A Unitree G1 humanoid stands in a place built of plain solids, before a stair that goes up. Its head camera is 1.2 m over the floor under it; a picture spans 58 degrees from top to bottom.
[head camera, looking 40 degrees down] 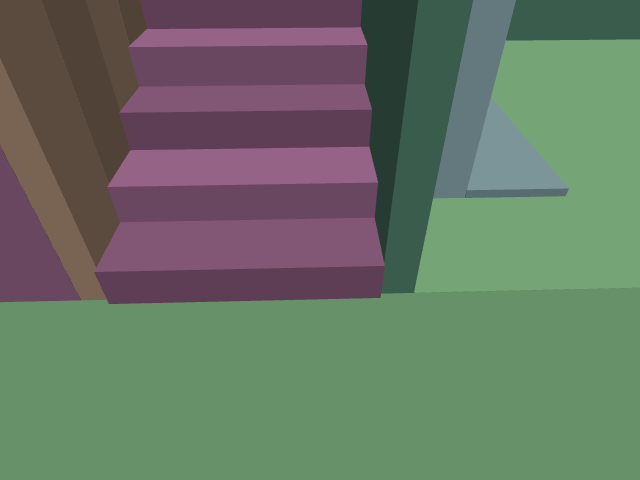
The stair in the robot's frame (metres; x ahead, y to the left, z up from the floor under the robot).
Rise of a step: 0.16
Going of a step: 0.28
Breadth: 1.00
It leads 2 degrees to the left of straight ahead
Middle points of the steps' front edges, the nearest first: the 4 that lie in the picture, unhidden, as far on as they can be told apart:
1.08 0.27 0.16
1.36 0.28 0.33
1.64 0.29 0.49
1.91 0.30 0.66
